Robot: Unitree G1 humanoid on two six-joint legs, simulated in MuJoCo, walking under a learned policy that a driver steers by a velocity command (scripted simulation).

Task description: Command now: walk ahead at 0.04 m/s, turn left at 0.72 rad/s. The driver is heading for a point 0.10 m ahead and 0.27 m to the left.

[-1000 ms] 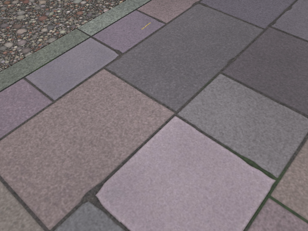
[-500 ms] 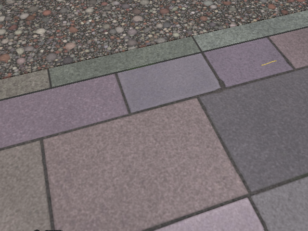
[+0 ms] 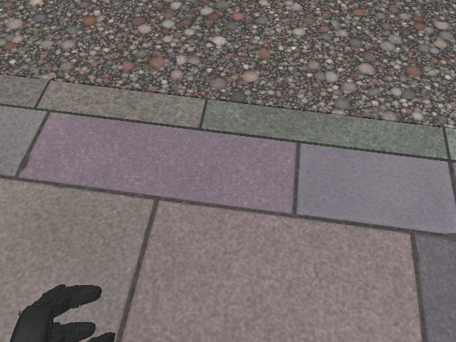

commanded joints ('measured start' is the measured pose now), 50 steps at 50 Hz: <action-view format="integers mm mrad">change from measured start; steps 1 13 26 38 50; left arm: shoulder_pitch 114 72 127 179 125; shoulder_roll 71 77 83 109 180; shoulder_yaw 23 22 34 60 89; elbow -15 -59 -37 -82 -59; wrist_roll -4 3 33 29 9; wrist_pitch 12 9 -2 4 32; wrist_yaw -4 21 28 8 28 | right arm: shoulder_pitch -58 12 -44 59 -54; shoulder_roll -146 -64 -109 -158 -61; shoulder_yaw -45 -17 -11 -64 -21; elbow -88 -8 16 -6 -54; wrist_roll -5 -6 -13 9 13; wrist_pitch -4 -3 -24 -10 17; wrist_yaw -12 -10 8 -11 37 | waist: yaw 41 10 54 26 66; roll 105 -80 174 -164 -143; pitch -295 -128 -141 -182 -165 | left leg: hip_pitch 114 -145 178 -207 -67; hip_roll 223 25 299 96 217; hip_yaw -251 -19 -183 -16 213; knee -69 747 -102 724 356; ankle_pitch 183 -340 86 -542 -270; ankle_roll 162 -137 120 -126 -137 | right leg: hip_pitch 168 298 230 463 448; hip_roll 23 -230 -3 -443 -348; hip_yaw -57 161 -162 254 -217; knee -72 -532 -266 -520 -547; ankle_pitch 86 299 118 656 473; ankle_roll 9 -271 -40 -366 -287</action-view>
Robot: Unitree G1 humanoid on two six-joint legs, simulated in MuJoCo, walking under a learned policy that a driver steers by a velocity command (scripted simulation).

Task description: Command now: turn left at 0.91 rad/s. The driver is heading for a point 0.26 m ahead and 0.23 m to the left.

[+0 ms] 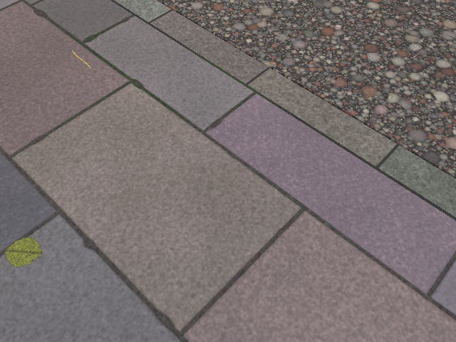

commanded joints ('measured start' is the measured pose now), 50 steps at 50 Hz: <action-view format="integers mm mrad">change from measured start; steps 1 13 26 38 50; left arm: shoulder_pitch -33 -77 -113 31 137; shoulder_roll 203 148 112 159 213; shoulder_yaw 65 55 33 38 50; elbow -55 -79 -72 -68 3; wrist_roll -17 3 -22 -27 -15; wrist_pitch -15 -30 -52 -44 -83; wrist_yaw -12 -1 -25 26 -26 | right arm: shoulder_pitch -46 -47 -34 1 -96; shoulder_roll -88 -175 -200 -157 -38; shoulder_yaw -20 -38 -45 -23 35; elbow -95 -98 -101 -102 -131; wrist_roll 0 -10 -6 1 1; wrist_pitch -8 -70 -41 -41 -90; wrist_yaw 14 -33 -39 -7 27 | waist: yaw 16 20 -26 26 49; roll -157 112 178 -159 -101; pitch -142 -173 -183 -115 34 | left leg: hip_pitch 48 358 341 -297 -187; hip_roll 2 107 13 -57 41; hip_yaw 51 -377 -609 -76 -23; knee -124 -584 -479 339 -53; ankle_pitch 16 458 410 56 135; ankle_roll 30 316 286 36 53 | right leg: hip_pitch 124 -471 -288 167 115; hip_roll -282 36 147 -203 -244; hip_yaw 121 295 370 490 145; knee -104 733 264 -227 -287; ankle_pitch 337 -94 -89 -289 -47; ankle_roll -182 67 83 -133 -131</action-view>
